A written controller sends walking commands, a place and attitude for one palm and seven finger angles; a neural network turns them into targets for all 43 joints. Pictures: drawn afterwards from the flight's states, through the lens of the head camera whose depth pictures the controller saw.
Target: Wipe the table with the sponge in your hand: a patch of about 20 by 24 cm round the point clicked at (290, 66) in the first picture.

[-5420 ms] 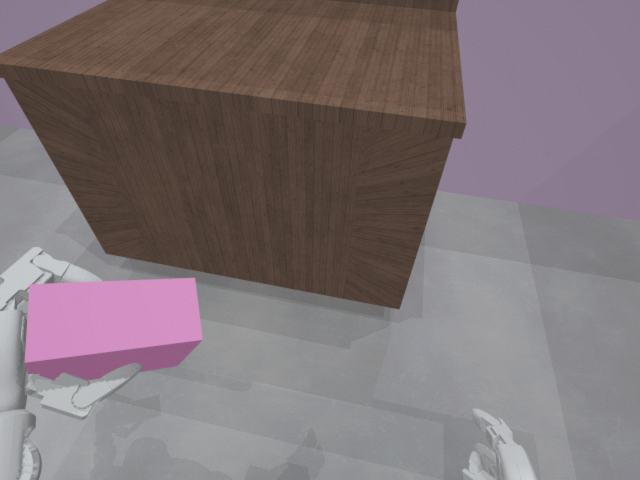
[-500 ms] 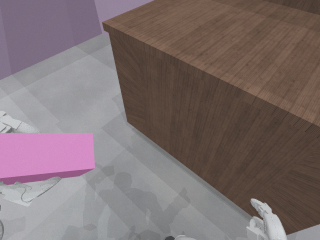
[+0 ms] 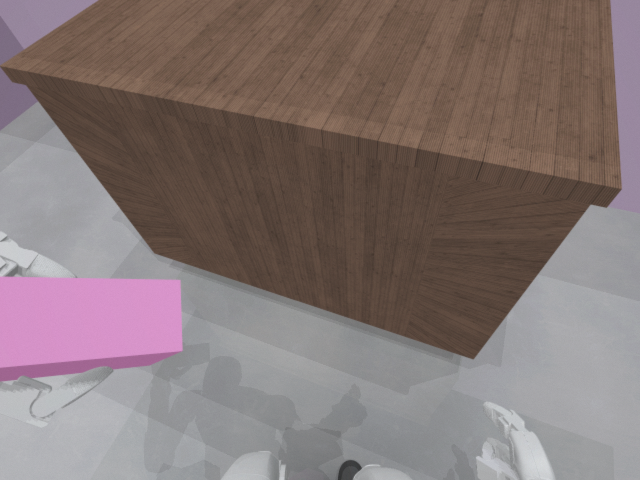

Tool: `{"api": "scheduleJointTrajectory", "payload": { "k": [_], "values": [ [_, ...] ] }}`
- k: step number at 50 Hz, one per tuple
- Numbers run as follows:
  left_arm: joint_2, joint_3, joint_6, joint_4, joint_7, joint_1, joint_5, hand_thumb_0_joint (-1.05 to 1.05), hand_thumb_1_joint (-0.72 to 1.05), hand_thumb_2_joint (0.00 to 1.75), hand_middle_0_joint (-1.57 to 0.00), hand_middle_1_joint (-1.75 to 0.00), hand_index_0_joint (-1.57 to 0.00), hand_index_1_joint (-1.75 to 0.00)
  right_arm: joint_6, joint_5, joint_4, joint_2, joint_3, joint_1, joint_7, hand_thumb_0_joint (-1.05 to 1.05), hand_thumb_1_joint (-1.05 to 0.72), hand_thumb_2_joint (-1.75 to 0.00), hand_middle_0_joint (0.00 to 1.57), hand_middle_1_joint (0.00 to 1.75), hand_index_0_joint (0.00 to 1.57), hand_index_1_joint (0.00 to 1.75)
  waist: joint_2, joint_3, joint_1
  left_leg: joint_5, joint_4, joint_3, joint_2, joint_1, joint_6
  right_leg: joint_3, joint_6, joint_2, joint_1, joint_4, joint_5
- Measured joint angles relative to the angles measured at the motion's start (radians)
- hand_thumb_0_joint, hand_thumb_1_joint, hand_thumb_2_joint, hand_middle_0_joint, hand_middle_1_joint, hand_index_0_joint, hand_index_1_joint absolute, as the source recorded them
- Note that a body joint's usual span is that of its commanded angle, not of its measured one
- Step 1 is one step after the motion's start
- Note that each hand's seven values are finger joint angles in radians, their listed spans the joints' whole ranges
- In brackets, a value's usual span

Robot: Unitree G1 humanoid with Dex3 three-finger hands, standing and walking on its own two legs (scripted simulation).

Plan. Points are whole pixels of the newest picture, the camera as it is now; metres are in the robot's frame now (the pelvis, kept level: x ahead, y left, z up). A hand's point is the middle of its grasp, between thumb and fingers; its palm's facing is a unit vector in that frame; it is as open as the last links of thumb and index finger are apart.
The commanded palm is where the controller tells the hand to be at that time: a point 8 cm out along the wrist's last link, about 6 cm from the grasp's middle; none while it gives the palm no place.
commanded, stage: turn to face it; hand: left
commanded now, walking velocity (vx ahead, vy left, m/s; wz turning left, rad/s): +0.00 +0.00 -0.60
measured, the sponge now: (114, 328) +0.23 +0.19 +0.15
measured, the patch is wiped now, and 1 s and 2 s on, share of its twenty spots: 0.00 0.00 0.00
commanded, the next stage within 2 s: take the last steps up to it in 1.26 s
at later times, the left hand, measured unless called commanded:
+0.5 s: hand (194, 366) +0.20 +0.11 +0.16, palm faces +0.21 -0.80 -0.56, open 10.6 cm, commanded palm +0.15 +0.15 +0.18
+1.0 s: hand (342, 394) +0.18 -0.01 +0.16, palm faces -0.12 -0.89 -0.43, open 10.6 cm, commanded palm +0.15 +0.06 +0.18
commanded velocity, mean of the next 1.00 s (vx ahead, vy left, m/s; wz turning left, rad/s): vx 0.00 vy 0.00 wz -0.55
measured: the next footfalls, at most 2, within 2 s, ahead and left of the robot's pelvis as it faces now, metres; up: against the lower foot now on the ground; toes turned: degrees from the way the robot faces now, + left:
left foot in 0.26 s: -0.02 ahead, +0.15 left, +0.00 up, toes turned -2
right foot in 0.46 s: +0.00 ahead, -0.18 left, +0.00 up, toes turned -18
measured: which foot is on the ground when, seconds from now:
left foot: up 0.00-0.24, down 0.26-0.46, up 0.48-0.96, down 0.98-1.00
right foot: down 0.00-0.26, up 0.28-0.44, down 0.46-0.98, up 1.00-1.00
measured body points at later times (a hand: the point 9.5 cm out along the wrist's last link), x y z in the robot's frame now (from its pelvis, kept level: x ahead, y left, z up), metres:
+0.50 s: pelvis -0.08 -0.08 -0.03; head -0.03 -0.13 +0.42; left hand +0.18 +0.15 +0.19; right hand +0.05 -0.31 -0.14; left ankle -0.06 +0.14 -0.72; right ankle -0.04 -0.17 -0.74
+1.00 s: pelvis -0.14 -0.10 +0.00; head -0.11 -0.12 +0.45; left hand +0.18 +0.03 +0.19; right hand -0.12 -0.42 -0.08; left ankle -0.10 +0.04 -0.73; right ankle -0.04 -0.17 -0.73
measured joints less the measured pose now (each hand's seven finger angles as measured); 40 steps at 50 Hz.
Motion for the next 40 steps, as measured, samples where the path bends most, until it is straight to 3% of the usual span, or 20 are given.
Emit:
{"api": "scheduleJointTrajectory", "payload": {
  "k": [10, 12, 14, 15, 17, 18, 20, 23, 24, 25, 27, 30, 34, 40],
  "values": [
    [-0.069, -0.068, 0.038, 0.064, 0.007, -0.067, 0.018, -0.01, -0.53, 1.01, -0.67, -1.37, -0.67, -1.37, 0.047, 0.005, -0.038, -0.042, -0.019, 0.011, -0.001, 0.01, -0.9, -0.9, 0.2, 0.3, 0.2, 0.3, -0.05, -0.101, 0.04, -0.066, -0.379, 0.01, -0.044, 0.175, 0.059, 0.091, 0.006, 0.052, -0.008, -0.153, 0.139],
    [-0.07, -0.078, 0.033, 0.053, -0.001, -0.08, 0.022, -0.01, -0.53, 1.01, -0.67, -1.37, -0.67, -1.37, 0.045, 0.002, -0.056, -0.038, -0.016, 0.007, 0.003, 0.01, -0.9, -0.9, 0.2, 0.3, 0.2, 0.3, -0.046, -0.109, 0.039, -0.057, -0.51, 0.028, -0.034, 0.239, 0.088, 0.093, 0.035, 0.076, -0.032, -0.149, 0.139],
    [-0.054, -0.071, 0.025, 0.046, -0.016, -0.106, 0.025, -0.01, -0.53, 1.01, -0.67, -1.37, -0.67, -1.37, 0.036, -0.005, -0.072, -0.019, -0.017, -0.008, 0.002, 0.01, -0.9, -0.9, 0.2, 0.3, 0.2, 0.3, -0.048, -0.088, 0.033, 0.09, -0.574, 0.047, -0.006, 0.254, 0.098, 0.076, 0.11, 0.097, -0.104, 0.005, -0.012],
    [-0.039, -0.063, 0.026, 0.042, -0.024, -0.119, 0.03, -0.01, -0.53, 1.01, -0.67, -1.37, -0.67, -1.37, 0.024, -0.006, -0.081, -0.004, -0.017, -0.009, -0.001, 0.01, -0.9, -0.9, 0.2, 0.3, 0.2, 0.3, -0.05, -0.069, 0.028, 0.165, -0.56, 0.062, 0.012, 0.25, 0.091, 0.053, 0.142, 0.093, -0.153, 0.174, -0.109],
    [-0.015, -0.038, 0.013, 0.046, -0.035, -0.113, 0.033, -0.01, -0.53, 1.01, -0.67, -1.37, -0.67, -1.37, 0.001, 0.0, -0.086, 0.025, -0.014, -0.002, -0.001, 0.01, -0.9, -0.9, 0.2, 0.3, 0.2, 0.3, -0.05, -0.056, 0.029, 0.161, -0.522, 0.078, 0.034, 0.25, 0.048, 0.015, 0.167, 0.056, -0.228, 0.494, -0.224],
    [-0.016, -0.028, 0.01, 0.052, -0.035, -0.098, 0.029, -0.01, -0.53, 1.01, -0.67, -1.37, -0.67, -1.37, -0.01, 0.006, -0.086, 0.034, -0.01, 0.004, 0.001, 0.01, -0.9, -0.9, 0.2, 0.3, 0.2, 0.3, -0.035, -0.056, 0.031, 0.141, -0.507, 0.085, 0.053, 0.25, 0.027, -0.003, 0.173, 0.027, -0.239, 0.578, -0.259],
    [-0.033, -0.02, 0.011, 0.06, -0.027, -0.07, 0.023, -0.01, -0.53, 1.01, -0.67, -1.37, -0.67, -1.37, -0.032, 0.016, -0.081, 0.043, 0.001, 0.019, 0.001, 0.01, -0.9, -0.9, 0.2, 0.3, 0.2, 0.3, 0.008, -0.049, 0.05, 0.111, -0.479, 0.103, 0.103, 0.25, -0.009, -0.037, 0.182, -0.039, -0.2, 0.549, -0.308],
    [-0.033, -0.009, 0.019, 0.052, -0.011, -0.062, 0.027, -0.01, -0.53, 1.01, -0.67, -1.37, -0.67, -1.37, -0.079, 0.023, -0.074, 0.056, 0.023, 0.049, 0.002, 0.01, -0.9, -0.9, 0.2, 0.3, 0.21, 0.3, 0.051, -0.019, 0.081, 0.056, -0.37, 0.124, 0.183, 0.229, -0.043, -0.063, 0.19, -0.106, -0.051, 0.26, -0.237],
    [-0.034, -0.011, 0.019, 0.053, -0.009, -0.091, 0.034, -0.01, -0.53, 1.01, -0.67, -1.37, -0.67, -1.37, -0.094, 0.024, -0.063, 0.057, 0.027, 0.046, 0.002, 0.01, -0.9, -0.9, 0.2, 0.3, 0.21, 0.3, 0.068, 0.005, 0.084, 0.028, -0.29, 0.102, 0.213, 0.197, -0.02, -0.078, 0.158, -0.086, -0.039, 0.236, -0.198],
    [-0.042, -0.019, 0.016, 0.061, -0.007, -0.129, 0.041, -0.01, -0.53, 1.01, -0.67, -1.37, -0.67, -1.37, -0.101, 0.02, -0.04, 0.054, 0.03, 0.031, 0.001, 0.01, -0.9, -0.9, 0.2, 0.3, 0.21, 0.3, 0.076, 0.033, 0.08, -0.033, -0.179, 0.053, 0.209, 0.147, -0.003, -0.089, 0.116, -0.071, -0.05, 0.259, -0.188],
    [-0.065, -0.036, 0.025, 0.07, -0.004, -0.182, 0.036, -0.01, -0.53, 1.01, -0.67, -1.37, -0.67, -1.37, -0.087, 0.012, 0.007, 0.044, 0.033, -0.012, 0.002, 0.01, -0.9, -0.9, 0.2, 0.3, 0.21, 0.3, 0.061, 0.078, 0.073, -0.091, 0.036, -0.024, 0.137, 0.056, 0.008, -0.077, 0.059, -0.06, -0.064, 0.271, -0.177],
    [-0.076, -0.038, 0.026, 0.031, -0.003, -0.147, 0.015, -0.01, -0.53, 1.01, -0.67, -1.37, -0.67, -1.37, -0.05, 0.002, 0.027, 0.031, 0.032, -0.057, 0.009, 0.02, -0.9, -0.9, 0.2, 0.3, 0.21, 0.3, 0.033, 0.107, 0.04, -0.027, 0.215, -0.051, 0.054, -0.03, 0.002, -0.04, 0.035, -0.033, -0.052, 0.197, -0.117],
    [-0.029, -0.02, -0.004, -0.032, -0.008, -0.041, 0.002, -0.01, -0.53, 1.01, -0.67, -1.37, -0.67, -1.37, -0.022, -0.002, 0.008, 0.017, 0.009, -0.052, 0.016, 0.02, -0.9, -0.9, 0.2, 0.3, 0.21, 0.3, 0.007, 0.077, -0.002, 0.018, 0.184, -0.034, 0.003, -0.054, -0.004, 0.003, 0.024, 0.006, -0.022, 0.074, -0.035],
    [0.024, 0.018, -0.035, -0.001, 0.001, 0.006, -0.001, -0.01, -0.53, 1.01, -0.67, -1.37, -0.68, -1.37, 0.01, 0.003, -0.004, -0.023, -0.021, -0.016, 0.014, 0.02, -0.9, -0.9, 0.2, 0.3, 0.2, 0.3, -0.026, -0.028, -0.002, -0.015, -0.062, -0.01, -0.032, 0.017, 0.01, 0.08, 0.013, 0.045, 0.0, -0.068, 0.065]
  ]
}}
